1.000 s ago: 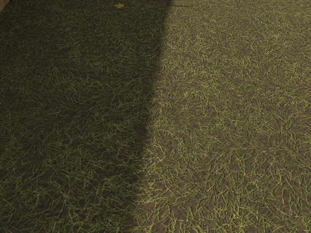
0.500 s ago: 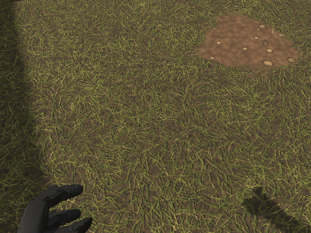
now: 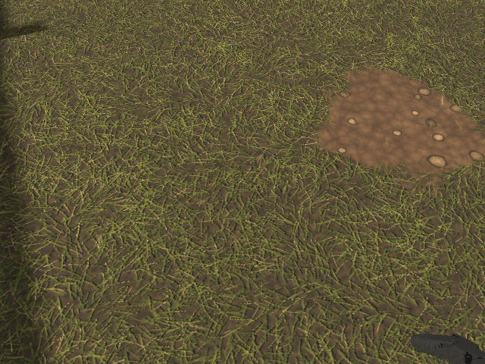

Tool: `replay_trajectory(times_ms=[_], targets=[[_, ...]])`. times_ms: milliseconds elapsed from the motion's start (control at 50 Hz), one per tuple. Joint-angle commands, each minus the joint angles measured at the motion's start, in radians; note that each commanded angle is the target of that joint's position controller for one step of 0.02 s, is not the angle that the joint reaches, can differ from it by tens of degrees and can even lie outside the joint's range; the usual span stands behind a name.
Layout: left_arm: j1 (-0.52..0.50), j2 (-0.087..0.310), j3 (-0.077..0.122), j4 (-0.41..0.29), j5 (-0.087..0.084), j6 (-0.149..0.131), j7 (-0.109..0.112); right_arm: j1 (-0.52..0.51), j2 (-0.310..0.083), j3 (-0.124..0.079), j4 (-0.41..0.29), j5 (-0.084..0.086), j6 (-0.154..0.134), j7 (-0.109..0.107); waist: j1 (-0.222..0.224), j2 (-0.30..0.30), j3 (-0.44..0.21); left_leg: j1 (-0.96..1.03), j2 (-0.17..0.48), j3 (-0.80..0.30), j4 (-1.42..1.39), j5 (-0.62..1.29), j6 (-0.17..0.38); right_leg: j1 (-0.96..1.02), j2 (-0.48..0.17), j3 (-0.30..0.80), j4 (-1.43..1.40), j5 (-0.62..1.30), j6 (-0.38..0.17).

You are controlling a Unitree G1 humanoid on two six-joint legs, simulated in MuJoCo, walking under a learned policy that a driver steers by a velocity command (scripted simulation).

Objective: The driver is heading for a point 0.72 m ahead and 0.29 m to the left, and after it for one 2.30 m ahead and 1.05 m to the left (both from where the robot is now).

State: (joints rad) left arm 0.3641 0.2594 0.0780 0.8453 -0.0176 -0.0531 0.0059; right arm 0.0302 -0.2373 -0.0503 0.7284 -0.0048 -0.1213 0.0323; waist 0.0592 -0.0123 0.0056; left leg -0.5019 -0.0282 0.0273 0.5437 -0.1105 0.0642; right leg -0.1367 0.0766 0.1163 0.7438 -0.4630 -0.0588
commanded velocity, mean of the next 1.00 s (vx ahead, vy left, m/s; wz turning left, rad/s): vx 0.50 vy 0.00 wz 0.41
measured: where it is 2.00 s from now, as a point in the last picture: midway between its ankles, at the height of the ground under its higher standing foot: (184, 274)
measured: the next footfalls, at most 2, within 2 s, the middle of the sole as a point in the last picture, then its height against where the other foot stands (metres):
right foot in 0.44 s outside the picture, level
left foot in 0.96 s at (179, 316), level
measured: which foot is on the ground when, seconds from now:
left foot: down 0.00-0.46, up 0.48-0.94, down 0.96-1.00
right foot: up 0.00-0.42, down 0.44-0.94, up 0.96-1.00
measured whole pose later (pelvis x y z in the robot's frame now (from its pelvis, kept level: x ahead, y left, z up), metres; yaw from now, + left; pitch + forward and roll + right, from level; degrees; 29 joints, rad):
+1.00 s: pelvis +0.49 +0.10 -0.01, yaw +30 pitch +2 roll -1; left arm 0.28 0.30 0.08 0.87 -0.01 -0.07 0.01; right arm 0.08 -0.29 -0.07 0.62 0.02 -0.02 0.04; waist 0.05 0.01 0.06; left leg -0.51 -0.02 0.04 0.66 -0.18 0.10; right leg -0.13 -0.09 -0.12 0.90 -0.52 0.04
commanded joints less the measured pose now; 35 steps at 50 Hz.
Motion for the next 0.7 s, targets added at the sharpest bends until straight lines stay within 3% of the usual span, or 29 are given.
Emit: replay_trajectory(times_ms=[20, 40, 60, 80, 100, 140, 180, 240, 340, 380, 420, 440, 460, 480, 500, 520, 540, 560, 620, 700], targets=[[0.021, 0.131, 0.012, -0.083, -0.018, -0.041, -0.010, 0.362, -0.160, -0.053, 0.035, 0.027, 0.010, -0.007, -0.175, 0.192, -0.294, 0.840, 0.399, -0.700, -0.222, -0.267, 0.265, -0.651, -0.045, 0.061, 0.609, -0.060, 0.010], [-0.081, 0.135, 0.011, -0.111, -0.021, -0.043, -0.008, 0.276, -0.138, -0.043, 0.016, 0.019, 0.018, -0.012, -0.160, 0.109, -0.165, 0.685, 0.360, -0.568, -0.251, -0.261, 0.220, -0.665, -0.098, 0.017, 0.583, 0.034, 0.007], [-0.142, 0.118, 0.010, -0.129, -0.002, -0.043, -0.004, 0.219, -0.129, -0.037, 0.013, 0.007, 0.021, -0.009, -0.128, 0.049, -0.062, 0.522, 0.313, -0.483, -0.289, -0.159, 0.204, -0.642, -0.134, -0.014, 0.500, 0.102, 0.009], [-0.145, 0.113, 0.017, -0.131, 0.016, -0.042, 0.002, 0.192, -0.109, -0.029, 0.007, 0.001, 0.018, -0.007, -0.096, 0.054, -0.040, 0.438, 0.277, -0.429, -0.311, -0.058, 0.191, -0.587, -0.165, -0.014, 0.430, 0.146, 0.013], [-0.128, 0.094, 0.015, -0.134, 0.018, -0.041, 0.004, 0.185, -0.107, -0.027, 0.009, 0.000, 0.018, -0.005, -0.073, 0.070, -0.034, 0.389, 0.251, -0.400, -0.331, 0.006, 0.189, -0.538, -0.172, -0.023, 0.391, 0.162, 0.021], [-0.115, 0.066, 0.012, -0.132, 0.020, -0.037, 0.007, 0.199, -0.112, -0.029, 0.016, 0.014, 0.014, -0.007, -0.054, 0.087, -0.040, 0.348, 0.228, -0.341, -0.355, 0.114, 0.203, -0.512, -0.174, -0.042, 0.303, 0.183, 0.046], [-0.180, 0.049, 0.004, -0.153, 0.025, -0.037, 0.011, 0.221, -0.148, -0.042, 0.028, 0.019, 0.018, -0.020, -0.062, 0.080, -0.022, 0.327, 0.211, -0.292, -0.371, 0.166, 0.202, -0.519, -0.170, -0.056, 0.159, 0.262, 0.073], [-0.296, 0.024, -0.008, -0.172, 0.022, -0.044, 0.004, 0.261, -0.170, -0.052, 0.042, 0.029, 0.031, -0.033, -0.094, 0.082, -0.010, 0.276, 0.160, -0.226, -0.363, 0.158, 0.163, -0.429, -0.130, -0.068, -0.071, 0.454, 0.092], [-0.434, 0.053, -0.004, -0.208, 0.002, -0.063, -0.017, 0.358, -0.170, -0.057, 0.069, 0.039, 0.053, -0.041, -0.140, 0.099, 0.005, 0.327, 0.185, -0.299, -0.294, 0.060, 0.147, -0.359, -0.087, -0.051, -0.237, 0.514, 0.092], [-0.428, 0.085, 0.005, -0.212, 0.003, -0.074, -0.024, 0.355, -0.184, -0.064, 0.064, 0.037, 0.060, -0.048, -0.120, 0.112, -0.006, 0.358, 0.207, -0.358, -0.242, 0.026, 0.131, -0.303, -0.084, -0.041, -0.280, 0.453, 0.075], [-0.308, 0.120, 0.024, -0.179, 0.005, -0.082, -0.019, 0.335, -0.165, -0.060, 0.052, 0.033, 0.065, -0.050, -0.049, 0.121, -0.053, 0.334, 0.167, -0.362, -0.131, 0.072, 0.095, -0.119, -0.087, -0.056, -0.335, 0.410, 0.036], [-0.175, 0.161, 0.040, -0.157, 0.020, -0.085, -0.011, 0.312, -0.123, -0.045, 0.034, 0.025, 0.061, -0.048, 0.019, 0.084, -0.153, 0.243, 0.109, -0.317, 0.057, 0.069, 0.062, 0.100, -0.177, 0.014, -0.306, 0.403, -0.014], [-0.028, 0.250, 0.061, -0.139, 0.035, -0.080, 0.000, 0.376, -0.054, -0.024, 0.005, 0.025, 0.051, -0.048, 0.043, -0.114, -0.309, -0.050, -0.012, -0.179, 0.395, -0.184, -0.007, 0.469, -0.402, 0.290, -0.299, 0.368, -0.127], [0.020, 0.231, 0.058, -0.111, 0.022, -0.065, -0.008, 0.424, -0.074, -0.019, -0.012, 0.042, 0.044, -0.048, 0.028, -0.314, -0.371, -0.254, -0.012, -0.156, 0.611, -0.499, -0.028, 0.542, -0.527, 0.593, -0.388, 0.176, -0.216], [-0.030, 0.151, 0.036, -0.126, 0.018, -0.061, -0.007, 0.383, -0.160, -0.043, -0.002, 0.050, 0.047, -0.050, 0.035, -0.189, -0.242, -0.324, 0.043, -0.185, 0.709, -0.431, -0.033, 0.436, -0.487, 0.524, -0.421, 0.060, -0.185], [-0.084, 0.114, 0.023, -0.133, 0.018, -0.056, -0.006, 0.314, -0.173, -0.048, -0.013, 0.043, 0.054, -0.050, 0.027, -0.122, -0.144, -0.325, 0.076, -0.157, 0.723, -0.347, -0.036, 0.312, -0.445, 0.387, -0.442, 0.100, -0.149], [-0.139, 0.088, 0.012, -0.129, 0.021, -0.052, -0.007, 0.284, -0.159, -0.049, -0.022, 0.035, 0.060, -0.048, 0.000, -0.081, -0.078, -0.294, 0.103, -0.143, 0.692, -0.284, -0.042, 0.196, -0.401, 0.289, -0.478, 0.180, -0.134], [-0.176, 0.065, 0.004, -0.126, 0.026, -0.052, -0.009, 0.271, -0.145, -0.053, -0.028, 0.029, 0.068, -0.045, -0.025, -0.093, -0.038, -0.263, 0.128, -0.144, 0.657, -0.242, -0.043, 0.116, -0.370, 0.215, -0.509, 0.245, -0.124], [-0.201, 0.083, 0.012, -0.104, 0.026, -0.064, -0.012, 0.266, -0.096, -0.047, -0.048, 0.033, 0.091, -0.035, -0.058, -0.098, -0.002, -0.211, 0.152, -0.126, 0.609, -0.164, -0.054, 0.009, -0.343, 0.064, -0.580, 0.381, -0.127], [-0.182, 0.127, 0.027, -0.074, 0.025, -0.066, -0.003, 0.192, -0.085, -0.039, -0.083, 0.028, 0.095, -0.024, -0.053, -0.055, 0.009, -0.227, 0.156, -0.118, 0.432, 0.011, -0.069, 0.028, -0.335, -0.084, -0.598, 0.518, -0.126]])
